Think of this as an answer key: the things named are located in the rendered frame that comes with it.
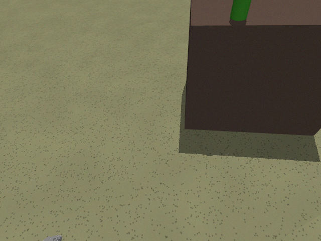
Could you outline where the bottle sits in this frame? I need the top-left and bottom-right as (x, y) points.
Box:
(230, 0), (251, 21)

